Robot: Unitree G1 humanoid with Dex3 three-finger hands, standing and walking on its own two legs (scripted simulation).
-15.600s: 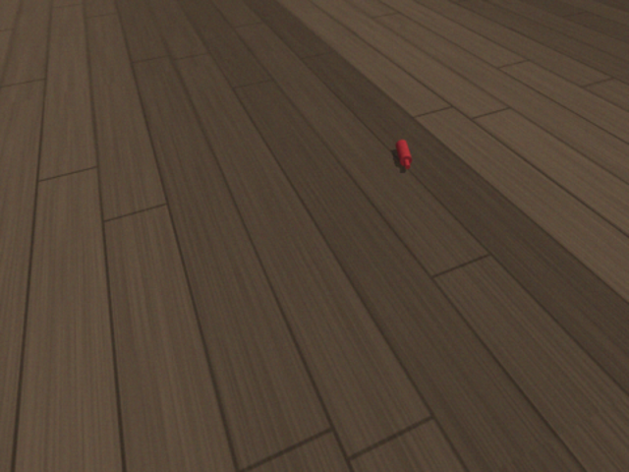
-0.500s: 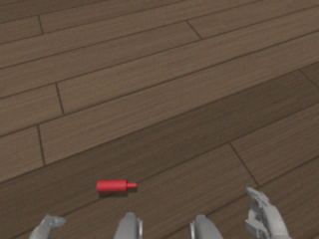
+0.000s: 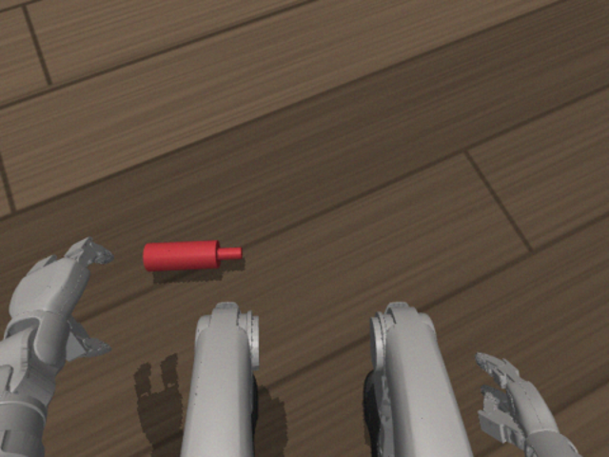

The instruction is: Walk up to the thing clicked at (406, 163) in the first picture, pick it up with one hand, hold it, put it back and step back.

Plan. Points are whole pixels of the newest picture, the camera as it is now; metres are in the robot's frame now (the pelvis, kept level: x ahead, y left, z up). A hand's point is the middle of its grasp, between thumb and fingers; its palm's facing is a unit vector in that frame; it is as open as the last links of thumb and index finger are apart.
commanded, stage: rise first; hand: left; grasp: from above
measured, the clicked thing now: (195, 255) +0.45 +0.26 -0.41
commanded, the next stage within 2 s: approach in 1.46 s
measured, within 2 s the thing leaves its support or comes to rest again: neither
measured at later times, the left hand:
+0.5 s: hand (116, 278) +0.37 +0.34 -0.23, palm faces -0.45 -0.11 -0.89, open 13.4 cm
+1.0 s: hand (133, 268) +0.39 +0.33 -0.27, palm faces -0.44 -0.05 -0.90, open 12.9 cm
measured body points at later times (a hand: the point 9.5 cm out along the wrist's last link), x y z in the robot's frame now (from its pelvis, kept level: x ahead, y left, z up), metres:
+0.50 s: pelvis -0.02 +0.01 -0.09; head +0.19 +0.07 +0.31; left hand +0.39 +0.34 -0.18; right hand +0.08 -0.27 -0.20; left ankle +0.08 +0.14 -0.41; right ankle +0.08 -0.14 -0.41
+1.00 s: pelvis -0.01 +0.02 -0.11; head +0.21 +0.08 +0.28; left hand +0.41 +0.33 -0.22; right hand +0.09 -0.26 -0.23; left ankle +0.08 +0.14 -0.41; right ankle +0.08 -0.14 -0.41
